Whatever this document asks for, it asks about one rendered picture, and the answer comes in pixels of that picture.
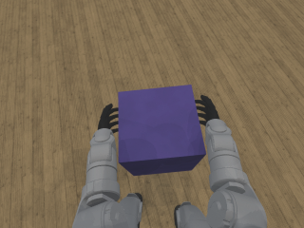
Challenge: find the robot shin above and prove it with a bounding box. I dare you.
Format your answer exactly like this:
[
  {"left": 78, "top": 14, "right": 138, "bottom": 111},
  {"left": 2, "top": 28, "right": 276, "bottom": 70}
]
[
  {"left": 127, "top": 193, "right": 139, "bottom": 199},
  {"left": 180, "top": 201, "right": 191, "bottom": 208}
]

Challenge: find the robot right upper arm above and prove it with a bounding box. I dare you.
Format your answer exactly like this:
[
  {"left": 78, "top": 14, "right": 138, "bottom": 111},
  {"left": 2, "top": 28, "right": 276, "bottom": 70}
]
[{"left": 206, "top": 189, "right": 267, "bottom": 228}]

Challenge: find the left robot shin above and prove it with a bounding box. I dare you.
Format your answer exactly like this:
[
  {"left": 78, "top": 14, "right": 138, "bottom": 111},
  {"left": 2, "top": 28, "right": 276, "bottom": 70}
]
[{"left": 127, "top": 193, "right": 139, "bottom": 199}]

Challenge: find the robot left hand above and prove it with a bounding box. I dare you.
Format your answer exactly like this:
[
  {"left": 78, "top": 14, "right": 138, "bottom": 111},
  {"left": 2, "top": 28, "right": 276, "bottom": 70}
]
[{"left": 98, "top": 104, "right": 119, "bottom": 134}]

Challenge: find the robot left upper arm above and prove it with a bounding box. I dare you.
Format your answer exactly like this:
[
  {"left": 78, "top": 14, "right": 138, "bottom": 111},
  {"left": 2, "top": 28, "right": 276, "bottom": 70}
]
[{"left": 72, "top": 200, "right": 129, "bottom": 228}]

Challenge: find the right robot shin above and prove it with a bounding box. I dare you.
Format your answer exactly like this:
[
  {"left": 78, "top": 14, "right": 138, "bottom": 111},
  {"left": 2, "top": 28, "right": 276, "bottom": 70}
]
[{"left": 180, "top": 201, "right": 191, "bottom": 208}]

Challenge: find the right robot forearm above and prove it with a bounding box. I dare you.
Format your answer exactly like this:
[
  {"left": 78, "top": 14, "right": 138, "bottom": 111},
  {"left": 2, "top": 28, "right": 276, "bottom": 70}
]
[{"left": 205, "top": 119, "right": 260, "bottom": 202}]

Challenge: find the left robot forearm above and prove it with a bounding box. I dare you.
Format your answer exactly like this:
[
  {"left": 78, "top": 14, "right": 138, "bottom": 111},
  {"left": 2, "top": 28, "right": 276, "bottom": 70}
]
[{"left": 72, "top": 128, "right": 121, "bottom": 227}]

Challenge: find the robot right hand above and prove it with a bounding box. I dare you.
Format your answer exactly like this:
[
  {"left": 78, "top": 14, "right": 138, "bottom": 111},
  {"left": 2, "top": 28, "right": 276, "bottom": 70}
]
[{"left": 195, "top": 95, "right": 219, "bottom": 126}]

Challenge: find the carton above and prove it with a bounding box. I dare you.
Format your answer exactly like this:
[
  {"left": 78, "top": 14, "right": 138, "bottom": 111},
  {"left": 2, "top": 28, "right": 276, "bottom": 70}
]
[{"left": 118, "top": 85, "right": 206, "bottom": 176}]

